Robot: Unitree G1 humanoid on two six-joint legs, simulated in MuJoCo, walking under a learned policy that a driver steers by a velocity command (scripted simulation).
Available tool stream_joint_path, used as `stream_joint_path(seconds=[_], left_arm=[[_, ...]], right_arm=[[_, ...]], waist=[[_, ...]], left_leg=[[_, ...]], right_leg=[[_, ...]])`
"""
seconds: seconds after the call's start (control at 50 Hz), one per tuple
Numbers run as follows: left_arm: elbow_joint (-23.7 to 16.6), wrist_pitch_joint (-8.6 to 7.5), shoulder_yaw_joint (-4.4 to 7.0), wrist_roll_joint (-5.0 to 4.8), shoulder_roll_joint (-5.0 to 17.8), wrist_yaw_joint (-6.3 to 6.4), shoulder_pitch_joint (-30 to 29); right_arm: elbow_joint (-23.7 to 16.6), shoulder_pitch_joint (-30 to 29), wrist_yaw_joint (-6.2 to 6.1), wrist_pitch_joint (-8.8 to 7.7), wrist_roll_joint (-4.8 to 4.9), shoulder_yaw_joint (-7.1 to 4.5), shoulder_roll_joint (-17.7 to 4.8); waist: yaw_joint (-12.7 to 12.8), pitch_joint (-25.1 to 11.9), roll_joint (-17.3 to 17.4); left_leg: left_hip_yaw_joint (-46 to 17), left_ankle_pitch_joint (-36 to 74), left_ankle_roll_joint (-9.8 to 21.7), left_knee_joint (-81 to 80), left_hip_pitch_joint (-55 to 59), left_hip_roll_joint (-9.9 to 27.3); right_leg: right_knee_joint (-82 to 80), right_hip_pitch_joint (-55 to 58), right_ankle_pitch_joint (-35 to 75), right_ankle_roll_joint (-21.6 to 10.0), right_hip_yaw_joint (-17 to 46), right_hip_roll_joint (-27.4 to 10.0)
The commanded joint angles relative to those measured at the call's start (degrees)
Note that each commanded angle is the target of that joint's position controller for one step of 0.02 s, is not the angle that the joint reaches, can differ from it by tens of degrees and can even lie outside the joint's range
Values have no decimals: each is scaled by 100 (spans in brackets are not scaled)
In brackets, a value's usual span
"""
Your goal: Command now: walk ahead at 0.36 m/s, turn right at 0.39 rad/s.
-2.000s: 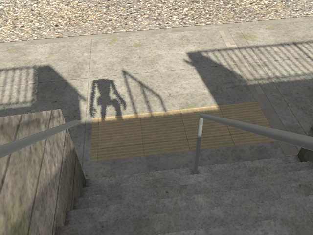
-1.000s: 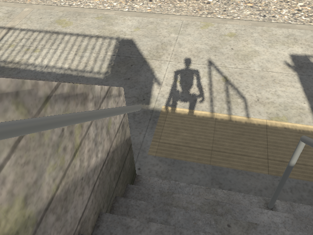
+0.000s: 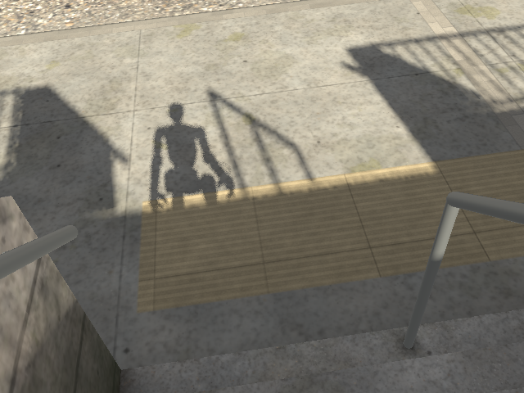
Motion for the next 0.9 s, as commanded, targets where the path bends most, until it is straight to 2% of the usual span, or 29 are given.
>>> stream_joint_path(seconds=[0.02,0.06,0.14,0.18,0.22,0.24,0.26,0.28,0.3,0.32,0.34,0.36,0.38,0.42,0.44,0.46,0.52,0.56,0.62,0.66,0.68,0.7,0.72,0.74,0.76,0.8,0.82,0.84,0.9], left_arm=[[-329,-225,157,-192,858,131,-196],[-296,-214,86,-270,631,172,-113],[-468,-132,31,-139,582,241,63],[-424,-118,-41,-58,462,284,46],[-357,-72,-10,137,519,293,224],[-332,-5,-2,189,600,367,-44],[-371,5,25,193,671,356,-164],[-396,18,53,158,515,330,374],[-391,18,90,-176,348,365,724],[-345,83,46,-140,382,404,661],[-416,135,66,-62,489,414,173],[-481,227,118,28,698,401,-608],[-554,327,12,66,310,366,-436],[-468,566,-51,157,327,425,-553],[-599,557,54,226,551,457,-1132],[-674,556,69,209,492,440,-1400],[-686,629,58,146,296,443,-1412],[-1012,721,-53,50,94,319,-2033],[-1026,753,-125,120,96,158,-1905],[-1025,743,-104,66,277,67,-2029],[-773,742,-12,85,390,53,-1541],[-768,744,0,63,510,8,-1398],[-952,713,-54,14,631,-34,-1725],[-1039,639,-74,-134,697,-98,-1817],[-844,569,-50,-162,724,-141,-1554],[-591,403,-45,-63,686,-172,-667],[-675,269,-96,-79,674,-155,-917],[-717,228,-192,-1,461,-137,-954],[-765,190,-220,-89,684,-106,-1167]], right_arm=[[168,1012,2,-24,19,-148,-537],[-75,319,22,-78,5,-88,-377],[-348,-448,107,-192,73,52,-183],[-182,116,136,-313,58,19,-323],[-205,309,162,-445,271,32,-377],[99,1248,175,-459,335,-33,-486],[386,2155,185,-418,377,-119,-737],[637,2491,182,-337,364,-230,-1221],[682,2998,206,-250,327,-131,-1091],[520,2629,302,-215,489,64,-666],[436,2467,288,-214,568,114,-585],[218,2108,239,-220,401,193,-530],[276,2117,142,-265,335,238,-677],[228,1801,59,-233,349,252,-833],[142,1663,31,-263,320,281,-786],[138,1701,14,-291,376,386,-620],[209,2014,-14,-280,400,429,-700],[-33,1658,-158,-240,416,625,-412],[-184,1325,-181,-136,361,660,-383],[-273,1282,-134,-72,353,551,-546],[-287,1130,-47,-174,358,486,-840],[-356,714,15,-212,403,520,-791],[-408,593,54,-128,384,466,-737],[-408,877,83,40,184,396,-792],[-251,1515,81,138,135,281,-985],[-134,1808,94,193,141,238,-787],[-199,1711,231,123,279,254,-554],[-191,1445,262,168,264,151,-807],[-275,979,423,273,284,96,-654]], waist=[[-545,9,-685],[-260,143,-509],[307,602,-543],[257,558,-806],[598,848,-791],[156,726,-852],[-154,398,-708],[114,258,440],[87,-808,1170],[142,-1047,829],[14,-989,507],[-155,-549,-223],[199,-497,239],[307,-378,574],[258,-81,162],[208,-31,46],[154,-94,427],[120,270,243],[158,285,381],[-69,430,603],[114,48,910],[350,248,1036],[209,674,906],[-34,940,808],[-336,938,850],[-37,872,258],[-165,1014,-353],[27,995,-366],[-87,536,-685]], left_leg=[[195,2483,21,-1773,1472,-214],[303,3658,117,-2784,1821,-321],[467,3756,76,-4574,2377,-556],[-11,3828,166,-4747,2459,-339],[209,3115,225,-6323,2979,-342],[93,3363,403,-6785,3830,33],[193,3655,476,-7152,4955,308],[-368,5685,667,-7584,5709,985],[-906,8223,1220,-4784,8208,1915],[-904,7895,1237,-4301,8024,1784],[-912,6863,1406,-4630,7374,1702],[-770,5881,1345,-5231,6124,1328],[-1200,6055,1912,-5156,5260,1737],[-1455,4376,2226,-5453,4153,1736],[-1218,3089,1833,-5128,3959,1119],[-1155,3378,1629,-4990,3765,1008],[-1250,2834,1170,-4932,3751,864],[-1438,652,1166,-5307,3062,860],[-1385,-1308,897,-5808,3000,574],[-1594,-2165,885,-6476,2864,675],[-1595,-1755,956,-6528,2158,880],[-1512,-1451,965,-6525,1929,877],[-1466,-1738,988,-6583,2482,810],[-1190,-1858,992,-6708,2954,616],[-1468,-1895,1055,-6826,2841,709],[-1337,-2232,920,-6310,2490,501],[-934,-1720,685,-6348,2143,276],[-691,-1569,571,-6399,2830,146],[-512,-920,453,-6120,4405,96]], right_leg=[[-827,-1307,3718,-344,1342,-918],[-540,-1301,2209,-270,1471,-840],[297,-1160,1904,-353,1384,-557],[1034,-853,2343,-517,1697,-680],[1351,-515,3671,-515,1574,-561],[2028,-762,3778,-603,1688,-649],[2899,-1094,3247,-545,1422,-471],[4648,-1517,941,-252,718,131],[6876,-3489,-3270,128,26,617],[7553,-4251,-3403,58,151,489],[7668,-4383,-2828,129,139,414],[7734,-4280,-1394,140,121,427],[7537,-3867,-839,230,494,234],[7388,-3714,-546,495,423,17],[7112,-4276,435,612,543,127],[6955,-4284,763,673,607,211],[6848,-4473,854,822,657,243],[5611,-4367,1718,1057,644,161],[3059,-3369,2265,1132,344,-344],[1249,-2098,2336,1005,200,-684],[2436,-659,3146,964,84,-602],[2338,-412,2950,874,38,-655],[699,-838,2127,754,192,-913],[-1389,-587,217,578,-169,-725],[-1631,379,1,518,-497,-534],[-2575,1721,837,415,147,-996],[-2332,1760,1589,214,975,-1467],[-2699,787,995,63,1232,-1530],[-3451,92,259,285,1256,-1422]])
